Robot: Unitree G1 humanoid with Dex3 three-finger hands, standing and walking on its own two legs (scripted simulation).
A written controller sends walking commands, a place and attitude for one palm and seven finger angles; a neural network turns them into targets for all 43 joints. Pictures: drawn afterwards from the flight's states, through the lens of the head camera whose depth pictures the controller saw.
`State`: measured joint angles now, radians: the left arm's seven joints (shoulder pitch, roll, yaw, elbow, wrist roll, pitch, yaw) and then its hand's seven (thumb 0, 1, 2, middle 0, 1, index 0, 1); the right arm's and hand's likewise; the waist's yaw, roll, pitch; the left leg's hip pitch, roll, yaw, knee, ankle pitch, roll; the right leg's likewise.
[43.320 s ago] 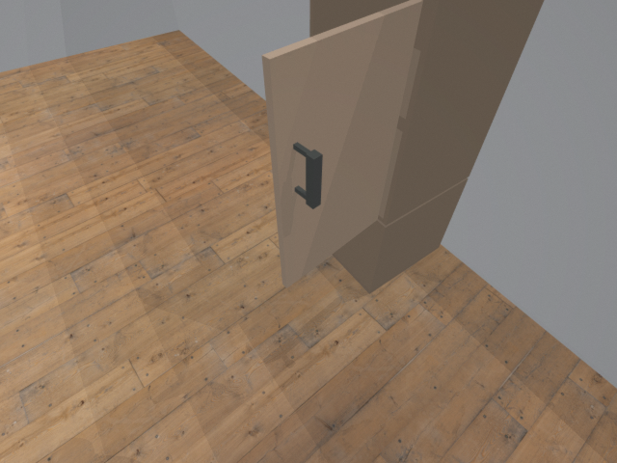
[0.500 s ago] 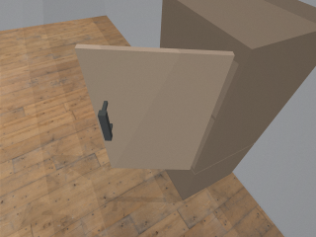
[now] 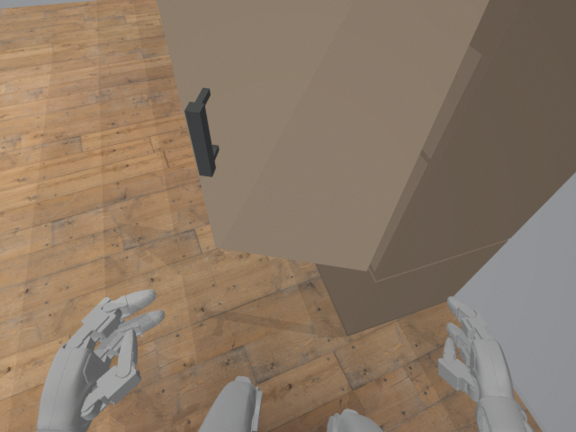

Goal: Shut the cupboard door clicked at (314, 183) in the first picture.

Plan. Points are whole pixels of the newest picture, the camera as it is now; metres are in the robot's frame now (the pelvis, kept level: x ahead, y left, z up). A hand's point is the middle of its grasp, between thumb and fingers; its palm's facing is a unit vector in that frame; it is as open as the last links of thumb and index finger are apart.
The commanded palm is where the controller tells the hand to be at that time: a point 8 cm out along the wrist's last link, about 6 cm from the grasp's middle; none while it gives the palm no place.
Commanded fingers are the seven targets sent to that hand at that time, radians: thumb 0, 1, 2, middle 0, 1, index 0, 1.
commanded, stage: raise the hand and make a fist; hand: left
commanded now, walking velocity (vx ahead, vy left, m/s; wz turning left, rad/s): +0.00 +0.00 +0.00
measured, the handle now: (205, 133) +0.49 +0.19 +0.13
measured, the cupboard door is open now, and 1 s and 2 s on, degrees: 62 62 62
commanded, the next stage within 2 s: bring the fist close to the handle in 1.44 s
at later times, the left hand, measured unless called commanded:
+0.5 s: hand (139, 309) +0.23 +0.21 +0.09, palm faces -0.03 -1.00 -0.02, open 3.6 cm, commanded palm +0.21 +0.26 +0.10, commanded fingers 0.00 0.90 0.90 -1.10 -1.28 -1.10 -1.28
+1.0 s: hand (114, 279) +0.24 +0.23 +0.13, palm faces -0.02 -1.00 -0.04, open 3.1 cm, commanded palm +0.22 +0.28 +0.13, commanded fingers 0.00 0.90 0.90 -1.30 -1.50 -1.30 -1.50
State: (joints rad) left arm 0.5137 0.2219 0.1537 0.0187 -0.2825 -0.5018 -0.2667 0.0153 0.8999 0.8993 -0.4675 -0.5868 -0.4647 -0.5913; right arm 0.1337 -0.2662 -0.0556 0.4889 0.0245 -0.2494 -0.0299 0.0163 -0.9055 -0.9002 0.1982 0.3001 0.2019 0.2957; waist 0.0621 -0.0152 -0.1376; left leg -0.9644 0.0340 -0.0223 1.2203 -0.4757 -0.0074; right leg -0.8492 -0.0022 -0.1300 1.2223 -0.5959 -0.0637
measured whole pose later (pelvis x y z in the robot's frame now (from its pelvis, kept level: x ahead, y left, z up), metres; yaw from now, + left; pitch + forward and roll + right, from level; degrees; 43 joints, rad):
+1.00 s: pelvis +0.02 +0.04 +0.05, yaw +0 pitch +8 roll -3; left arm 0.37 0.27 0.15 -0.10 -0.29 -0.26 -0.25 0.02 0.90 0.90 -1.28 -1.48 -1.28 -1.48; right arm 0.26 -0.23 0.06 0.50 0.04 -0.20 -0.04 0.02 -0.90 -0.90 0.20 0.30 0.21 0.30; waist 0.02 0.04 -0.10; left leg -0.70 0.01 0.01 0.96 -0.41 0.05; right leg -0.58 -0.01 -0.10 0.91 -0.48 0.00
